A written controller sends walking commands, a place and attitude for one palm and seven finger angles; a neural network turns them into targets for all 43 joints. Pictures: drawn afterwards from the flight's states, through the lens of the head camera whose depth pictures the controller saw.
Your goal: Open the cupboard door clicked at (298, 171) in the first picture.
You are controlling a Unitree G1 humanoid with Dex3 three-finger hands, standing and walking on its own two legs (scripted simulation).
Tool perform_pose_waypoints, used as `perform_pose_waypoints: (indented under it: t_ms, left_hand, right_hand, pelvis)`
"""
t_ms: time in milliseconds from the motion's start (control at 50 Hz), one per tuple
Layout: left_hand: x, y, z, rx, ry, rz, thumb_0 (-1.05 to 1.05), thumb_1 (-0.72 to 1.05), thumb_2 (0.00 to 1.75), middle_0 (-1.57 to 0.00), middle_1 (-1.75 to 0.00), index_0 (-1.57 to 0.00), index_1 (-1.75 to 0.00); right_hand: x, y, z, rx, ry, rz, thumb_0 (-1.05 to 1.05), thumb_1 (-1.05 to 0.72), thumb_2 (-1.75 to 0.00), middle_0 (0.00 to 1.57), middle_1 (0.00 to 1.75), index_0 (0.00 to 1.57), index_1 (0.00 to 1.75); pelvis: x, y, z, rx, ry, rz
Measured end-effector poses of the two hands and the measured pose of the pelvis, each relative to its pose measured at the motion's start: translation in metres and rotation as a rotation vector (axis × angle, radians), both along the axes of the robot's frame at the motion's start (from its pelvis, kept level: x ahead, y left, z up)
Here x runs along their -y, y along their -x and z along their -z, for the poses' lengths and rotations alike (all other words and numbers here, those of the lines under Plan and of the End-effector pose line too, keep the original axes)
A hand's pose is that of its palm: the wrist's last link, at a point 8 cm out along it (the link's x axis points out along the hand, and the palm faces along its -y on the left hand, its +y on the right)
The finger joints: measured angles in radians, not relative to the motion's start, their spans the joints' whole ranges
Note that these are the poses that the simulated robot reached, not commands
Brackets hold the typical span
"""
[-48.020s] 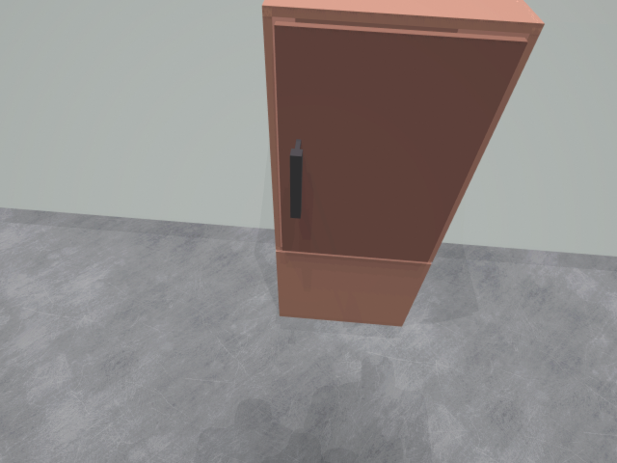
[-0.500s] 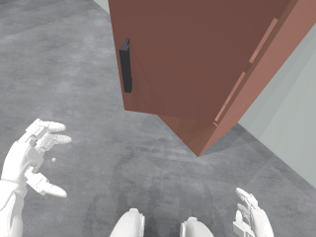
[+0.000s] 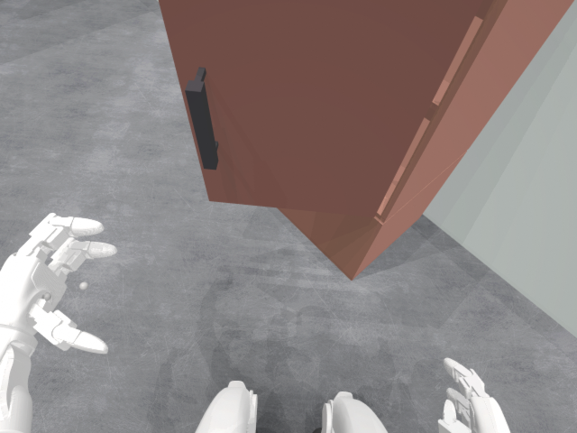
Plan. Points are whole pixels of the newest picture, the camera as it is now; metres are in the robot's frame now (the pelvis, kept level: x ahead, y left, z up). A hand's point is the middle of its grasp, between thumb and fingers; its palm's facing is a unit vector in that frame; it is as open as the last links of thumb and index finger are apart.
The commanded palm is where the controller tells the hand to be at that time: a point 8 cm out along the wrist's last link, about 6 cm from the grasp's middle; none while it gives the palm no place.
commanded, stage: raise the hand with hooked fingers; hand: left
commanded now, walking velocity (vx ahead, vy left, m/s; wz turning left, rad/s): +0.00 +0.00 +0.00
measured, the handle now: (206, 121) +0.59 +0.17 +0.03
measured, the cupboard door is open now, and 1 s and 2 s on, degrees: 43 43 43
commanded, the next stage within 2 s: move the hooked fingers beside the handle in 0.12 s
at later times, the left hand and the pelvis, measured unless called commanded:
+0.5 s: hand (100, 253) +0.33 +0.27 +0.04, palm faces -0.05 -1.00 -0.02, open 14.0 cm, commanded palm +0.31 +0.31 +0.05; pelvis +0.00 +0.00 -0.01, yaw +0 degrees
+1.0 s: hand (127, 200) +0.41 +0.26 +0.03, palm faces -0.05 -1.00 -0.01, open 14.0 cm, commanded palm +0.40 +0.30 +0.04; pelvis +0.01 +0.01 -0.01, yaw -1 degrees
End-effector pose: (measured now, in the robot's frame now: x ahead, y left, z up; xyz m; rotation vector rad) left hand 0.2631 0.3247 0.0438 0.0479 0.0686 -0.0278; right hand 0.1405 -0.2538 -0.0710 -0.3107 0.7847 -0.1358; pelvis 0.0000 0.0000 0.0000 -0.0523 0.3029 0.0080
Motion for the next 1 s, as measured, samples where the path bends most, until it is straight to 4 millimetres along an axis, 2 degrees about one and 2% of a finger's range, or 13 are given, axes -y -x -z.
perform_pose_waypoints:
  t_ms: [100, 280, 400, 660, 760, 840, 1000]
  left_hand:
    - [0.006, 0.0, -0.002, -0.002, -0.002, 0.017, -0.01, -0.5, 0.3, -0.3, -1.2, -0.3, -1.2]
    - [0.004, -0.003, -0.002, 0.012, 0.007, -0.001, -0.01, -0.5, 0.3, -0.3, -1.2, -0.3, -1.2]
    - [0.002, -0.021, 0.004, 0.019, 0.019, 0.003, -0.01, -0.5, 0.3, -0.3, -1.2, -0.3, -1.2]
    - [0.009, -0.083, 0.003, 0.006, 0.03, 0.042, -0.01, -0.5, 0.3, -0.3, -1.2, -0.3, -1.2]
    - [0.004, -0.1, 0.007, -0.003, 0.025, 0.007, -0.01, -0.5, 0.3, -0.3, -1.2, -0.3, -1.2]
    - [0.007, -0.11, 0.004, 0.02, 0.019, 0.023, -0.01, -0.5, 0.3, -0.3, -1.19, -0.29, -1.19]
    - [0.012, -0.133, 0.009, 0.004, 0.038, 0.023, -0.01, -0.5, 0.3, -0.3, -1.2, -0.3, -1.2]
  right_hand:
    - [-0.001, -0.007, 0.001, 0.016, -0.013, -0.006, 0.01, -0.9, -0.9, 0.2, 0.3, 0.21, 0.3]
    - [-0.003, -0.015, 0.004, 0.028, -0.023, -0.019, 0.01, -0.9, -0.9, 0.2, 0.3, 0.21, 0.3]
    - [-0.001, -0.012, 0.009, 0.009, -0.002, -0.019, 0.01, -0.9, -0.9, 0.2, 0.3, 0.21, 0.3]
    - [0.003, 0.027, 0.017, -0.113, 0.01, 0.06, 0.01, -0.9, -0.9, 0.2, 0.3, 0.21, 0.3]
    - [0.003, 0.045, 0.02, -0.179, 0.013, 0.087, 0.01, -0.9, -0.9, 0.2, 0.3, 0.21, 0.3]
    - [0.003, 0.057, 0.023, -0.233, 0.015, 0.104, 0.01, -0.9, -0.9, 0.2, 0.3, 0.21, 0.3]
    - [0.002, 0.067, 0.024, -0.291, 0.019, 0.129, 0.01, -0.9, -0.9, 0.2, 0.3, 0.21, 0.3]
  pelvis:
    - [0.003, -0.002, 0.0, -0.001, -0.002, 0.001]
    - [0.005, -0.003, 0.002, -0.003, -0.002, -0.001]
    - [0.005, 0.0, 0.007, -0.011, 0.002, -0.004]
    - [-0.003, 0.001, 0.006, -0.042, 0.003, 0.014]
    - [-0.006, -0.001, 0.007, -0.055, 0.003, 0.02]
    - [-0.009, -0.003, 0.006, -0.062, 0.005, 0.022]
    - [-0.011, -0.005, 0.006, -0.073, 0.006, 0.023]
